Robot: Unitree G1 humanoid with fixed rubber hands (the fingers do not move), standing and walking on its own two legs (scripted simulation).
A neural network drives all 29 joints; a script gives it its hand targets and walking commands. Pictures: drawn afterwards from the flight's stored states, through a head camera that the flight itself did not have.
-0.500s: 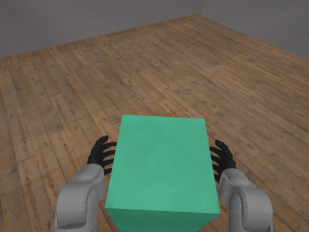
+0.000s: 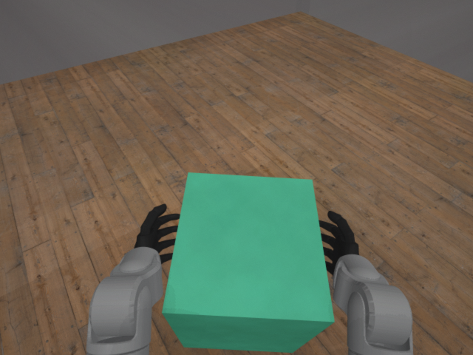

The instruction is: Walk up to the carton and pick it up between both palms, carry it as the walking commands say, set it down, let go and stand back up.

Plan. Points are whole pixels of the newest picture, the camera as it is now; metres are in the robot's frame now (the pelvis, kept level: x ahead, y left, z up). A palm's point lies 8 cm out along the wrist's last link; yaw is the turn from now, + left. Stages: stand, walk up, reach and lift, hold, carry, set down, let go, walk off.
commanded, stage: carry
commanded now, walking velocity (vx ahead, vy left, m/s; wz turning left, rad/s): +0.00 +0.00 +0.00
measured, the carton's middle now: (243, 268) +0.27 +0.00 +0.01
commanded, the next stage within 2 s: none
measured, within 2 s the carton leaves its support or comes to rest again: neither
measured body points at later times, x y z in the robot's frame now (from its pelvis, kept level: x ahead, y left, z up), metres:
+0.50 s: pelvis -0.01 +0.01 -0.01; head +0.01 +0.00 +0.44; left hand +0.25 +0.15 +0.08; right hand +0.26 -0.14 +0.07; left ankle +0.05 +0.12 -0.73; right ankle -0.02 -0.11 -0.73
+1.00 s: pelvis -0.11 +0.05 +0.01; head -0.10 +0.02 +0.46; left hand +0.14 +0.19 +0.10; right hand +0.15 -0.11 +0.08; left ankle -0.04 +0.16 -0.67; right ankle -0.16 -0.03 -0.73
